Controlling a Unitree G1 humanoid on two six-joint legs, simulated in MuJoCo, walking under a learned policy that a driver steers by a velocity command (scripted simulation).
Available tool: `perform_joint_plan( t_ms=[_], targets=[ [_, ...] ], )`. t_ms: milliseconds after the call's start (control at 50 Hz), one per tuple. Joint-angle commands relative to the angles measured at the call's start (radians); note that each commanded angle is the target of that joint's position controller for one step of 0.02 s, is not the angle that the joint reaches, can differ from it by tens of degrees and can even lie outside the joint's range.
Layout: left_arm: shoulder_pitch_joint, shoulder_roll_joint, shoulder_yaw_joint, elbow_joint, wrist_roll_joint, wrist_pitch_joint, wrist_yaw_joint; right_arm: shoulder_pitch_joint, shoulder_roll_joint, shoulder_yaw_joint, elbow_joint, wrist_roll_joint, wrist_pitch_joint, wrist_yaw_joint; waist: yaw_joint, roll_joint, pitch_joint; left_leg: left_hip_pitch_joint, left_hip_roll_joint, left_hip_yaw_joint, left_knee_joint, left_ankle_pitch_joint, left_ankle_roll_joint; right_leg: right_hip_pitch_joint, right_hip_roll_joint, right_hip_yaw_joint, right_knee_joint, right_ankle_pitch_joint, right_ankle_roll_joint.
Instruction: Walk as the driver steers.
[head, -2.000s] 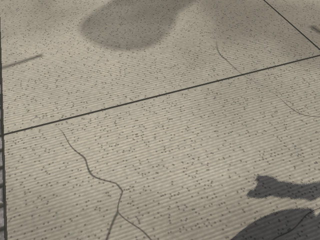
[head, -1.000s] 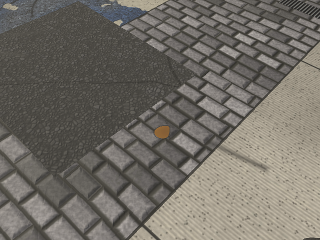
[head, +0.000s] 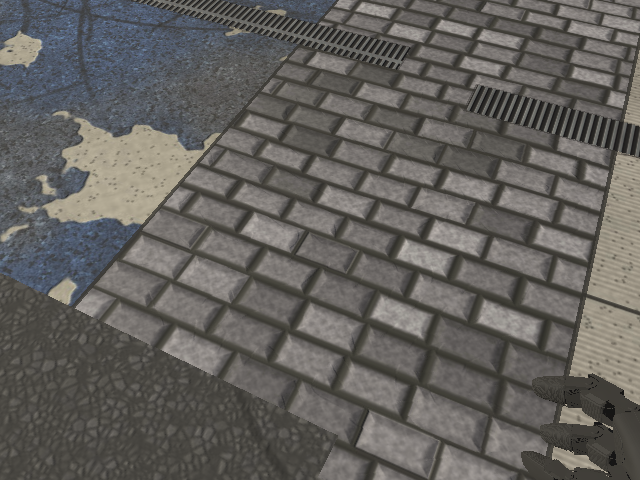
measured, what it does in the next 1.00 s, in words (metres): walks ahead: left foot, then right foot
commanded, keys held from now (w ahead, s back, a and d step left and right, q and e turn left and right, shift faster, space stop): w+e+shift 0.40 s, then w+q+shift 0.60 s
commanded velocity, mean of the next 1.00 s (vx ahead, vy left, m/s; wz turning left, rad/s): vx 1.00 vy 0.00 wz -0.21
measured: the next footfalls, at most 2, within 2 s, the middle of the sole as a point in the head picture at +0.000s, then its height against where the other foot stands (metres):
left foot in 0.14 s outside the picture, level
right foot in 0.60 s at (459, 402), level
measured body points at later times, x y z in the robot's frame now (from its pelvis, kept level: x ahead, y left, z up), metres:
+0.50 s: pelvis +0.44 +0.03 -0.02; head +0.45 +0.01 +0.43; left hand +0.78 +0.10 -0.06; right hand +0.25 -0.19 -0.15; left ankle +0.32 +0.21 -0.74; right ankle +0.57 -0.18 -0.68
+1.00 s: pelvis +0.87 -0.14 -0.03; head +0.89 -0.12 +0.42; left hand +0.95 +0.13 -0.17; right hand +1.00 -0.43 -0.10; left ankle +1.12 -0.09 -0.69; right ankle +0.64 -0.20 -0.74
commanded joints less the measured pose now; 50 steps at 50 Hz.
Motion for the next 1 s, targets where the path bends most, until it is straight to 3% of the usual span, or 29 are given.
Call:
perform_joint_plan(
  t_ms=[20,80,100,120,140,160,180,200,220,240,260,320,380,420,460,520,560,600,620,640,660,680,700,720,740,780,860,940,1000],
  targets=[
    [-0.084,0.183,0.056,-0.084,-0.019,-0.013,0.021,-0.063,-0.074,-0.031,-0.075,0.028,-0.001,-0.001,-0.026,-0.063,0.021,0.452,-0.108,0.112,-0.203,0.247,-0.042,-0.428,-0.144,0.211,-0.175,-0.016,-0.083],
    [-0.054,0.157,0.057,-0.068,-0.026,-0.004,0.027,-0.068,-0.14,-0.062,-0.082,0.062,-0.008,-0.007,-0.037,-0.102,-0.001,0.436,-0.094,0.059,-0.31,0.165,-0.031,-0.202,-0.184,0.279,-0.04,0.015,-0.04],
    [-0.06,0.159,0.059,-0.07,-0.017,0.002,0.026,0.011,-0.172,-0.084,-0.065,0.065,-0.013,-0.009,-0.088,-0.11,-0.054,0.507,-0.102,0.07,-0.305,0.093,-0.011,-0.146,-0.186,0.275,0.069,0.151,-0.015],
    [-0.088,0.157,0.056,-0.083,0.001,0.007,0.017,0.182,-0.201,-0.106,-0.039,0.069,-0.014,-0.013,-0.193,-0.112,-0.164,0.675,-0.071,0.08,-0.261,0.023,0.016,-0.141,-0.164,0.229,0.276,0.3,0.025],
    [-0.115,0.081,0.027,-0.12,0.04,0.01,0.008,0.44,-0.239,-0.118,-0.002,0.065,-0.003,-0.023,-0.298,-0.048,-0.355,0.998,0.086,-0.063,-0.164,-0.196,0.063,-0.299,-0.138,0.154,0.619,0.206,0.053],
    [0.102,-0.042,-0.015,-0.168,-0.019,-0.004,-0.003,0.477,-0.344,-0.126,0.03,0.013,0.002,-0.004,-0.15,0.468,-0.524,1.279,0.361,-0.701,-0.398,-0.569,0.257,-0.618,-0.047,0.051,0.986,-0.337,0.09],
    [0.053,0.049,-0.016,-0.152,-0.058,0.002,0.011,0.427,-0.263,-0.121,0.022,0.023,0.012,0.004,-0.181,0.445,-0.427,1.203,0.362,-0.839,-0.492,-0.891,0.259,-0.778,-0.17,-0.005,1.108,-0.219,0.089],
    [-0.086,0.125,0.001,-0.156,-0.034,0.009,0.016,0.371,-0.177,-0.105,0.014,0.032,0.021,-0.005,-0.222,0.268,-0.249,1.063,0.299,-0.632,-0.498,-0.756,0.214,-0.821,-0.2,-0.051,1.115,-0.134,0.09],
    [-0.172,0.144,0.009,-0.167,-0.005,0.012,0.015,0.347,-0.158,-0.097,0.034,0.021,0.03,-0.006,-0.219,0.084,-0.146,0.926,0.25,-0.442,-0.485,-0.516,0.182,-0.791,-0.234,-0.078,1.075,-0.078,0.091],
    [-0.242,0.136,0.013,-0.192,0.014,0.011,0.008,0.333,-0.147,-0.092,0.056,0.009,0.034,-0.004,-0.205,0.024,-0.066,0.807,0.207,-0.304,-0.489,-0.331,0.171,-0.76,-0.265,-0.082,1.02,-0.046,0.087],
    [-0.243,0.12,0.016,-0.204,0.003,0.017,-0.003,0.307,-0.124,-0.085,0.077,0.0,0.031,-0.005,-0.166,0.055,-0.03,0.724,0.18,-0.206,-0.504,-0.242,0.165,-0.716,-0.3,-0.072,0.978,-0.024,0.085],
    [-0.256,0.064,0.006,-0.233,-0.024,0.047,-0.018,0.29,-0.059,-0.071,0.131,0.029,0.024,0.008,-0.12,0.088,0.008,0.654,0.161,-0.031,-0.543,-0.101,0.157,-0.737,-0.35,-0.09,0.941,-0.023,0.072],
    [-0.305,0.063,-0.003,-0.259,-0.008,0.045,-0.031,0.251,-0.107,-0.08,0.151,0.021,0.021,0.002,-0.093,0.049,0.066,0.58,0.152,0.126,-0.604,0.039,0.16,-0.76,-0.352,-0.109,0.84,0.125,0.092],
    [-0.37,0.068,-0.005,-0.262,-0.001,0.036,-0.036,0.293,-0.113,-0.076,0.174,0.008,0.016,-0.002,-0.126,-0.012,0.086,0.569,0.109,0.22,-0.643,0.103,0.143,-0.722,-0.313,-0.144,0.724,0.252,0.089],
    [-0.466,0.03,-0.027,-0.296,0.0,0.013,-0.051,0.38,-0.15,-0.077,0.216,0.022,0.014,0.001,-0.148,-0.035,0.151,0.555,0.132,0.237,-0.69,0.22,0.156,-0.663,-0.277,-0.17,0.515,0.3,0.06],
    [-0.579,0.065,-0.016,-0.337,0.004,-0.019,-0.074,0.456,-0.217,-0.076,0.273,0.046,0.035,0.003,-0.13,-0.014,0.148,0.677,0.163,0.258,-0.682,0.593,0.186,-0.529,-0.187,-0.282,0.291,0.263,0.02],
    [-0.504,0.123,0.015,-0.337,0.01,-0.019,-0.066,0.477,-0.26,-0.074,0.303,0.043,0.046,-0.006,-0.041,0.099,0.034,0.768,0.198,0.244,-0.5,1.066,0.197,-0.344,-0.131,-0.305,0.27,0.169,-0.006],
    [-0.086,0.22,0.069,-0.239,0.005,0.003,-0.026,0.388,-0.284,-0.068,0.311,0.036,0.058,-0.011,0.215,0.16,-0.161,0.563,0.159,0.246,-0.038,1.064,0.158,0.189,-0.184,-0.211,0.187,0.214,-0.051],
    [0.044,0.305,0.082,-0.181,0.027,0.009,-0.004,0.462,-0.131,-0.034,0.269,0.018,0.049,-0.005,0.143,-0.059,-0.337,0.196,0.002,0.22,0.385,0.111,0.126,0.623,-0.435,0.12,0.253,0.045,-0.072],
    [0.047,0.281,0.069,-0.194,0.05,-0.009,-0.009,0.571,-0.077,-0.011,0.265,0.063,0.017,0.005,0.075,-0.218,-0.597,0.067,-0.083,0.034,0.632,-0.38,0.134,0.712,-0.618,0.593,0.062,-0.291,-0.168],
    [0.023,0.186,0.051,-0.173,0.05,-0.019,-0.014,0.39,-0.181,-0.048,0.234,0.102,0.01,0.002,0.119,-0.119,-0.407,-0.035,-0.043,0.021,0.668,-0.33,0.134,0.56,-0.557,0.529,-0.055,-0.377,-0.112],
    [-0.027,0.162,0.043,-0.143,0.041,-0.026,-0.015,0.314,-0.145,-0.045,0.195,0.112,0.011,-0.001,0.077,-0.096,-0.195,-0.102,-0.011,0.056,0.645,-0.271,0.12,0.384,-0.538,0.371,-0.094,-0.282,-0.094],
    [-0.09,0.138,0.039,-0.121,0.043,-0.036,-0.019,0.289,-0.106,-0.04,0.191,0.092,0.019,-0.006,0.02,-0.017,-0.101,-0.082,0.036,0.07,0.607,-0.219,0.111,0.223,-0.517,0.263,-0.126,-0.151,-0.079],
    [-0.142,0.083,0.029,-0.11,0.057,-0.048,-0.023,0.315,-0.091,-0.047,0.205,0.075,0.041,-0.007,-0.037,-0.029,-0.055,-0.021,0.073,0.068,0.581,-0.167,0.106,0.094,-0.481,0.148,-0.149,-0.067,-0.062],
    [-0.179,0.049,0.024,-0.098,0.061,-0.055,-0.028,0.374,-0.06,-0.046,0.221,0.078,0.067,-0.002,-0.086,-0.072,-0.049,0.044,0.098,0.062,0.579,-0.148,0.098,0.007,-0.474,0.07,-0.176,-0.026,-0.059],
    [-0.246,0.022,0.024,-0.075,0.035,-0.06,-0.034,0.378,-0.023,-0.045,0.223,0.085,0.11,0.001,-0.128,-0.079,0.018,0.045,0.133,0.065,0.536,-0.181,0.085,-0.1,-0.464,-0.087,-0.236,0.071,-0.027],
    [-0.287,0.076,0.037,-0.059,0.053,-0.068,-0.008,0.255,-0.029,-0.042,0.165,0.063,0.12,0.009,-0.144,-0.06,0.109,-0.034,0.122,0.115,0.365,0.056,0.059,-0.162,-0.395,-0.333,-0.29,0.229,-0.002],
    [-0.234,0.165,0.054,-0.046,0.036,-0.065,0.014,0.121,-0.055,-0.041,0.121,0.054,0.102,0.053,-0.106,0.027,0.122,0.063,0.062,0.245,0.061,0.276,0.116,-0.043,-0.384,-0.463,-0.316,0.348,0.037],
    [-0.236,0.266,0.078,-0.053,0.023,-0.027,0.015,0.209,-0.142,-0.08,0.115,0.074,0.11,0.064,-0.183,-0.067,0.014,0.219,-0.076,0.377,0.022,0.142,0.167,0.178,-0.415,-0.48,-0.093,1.084,0.065]
  ],
)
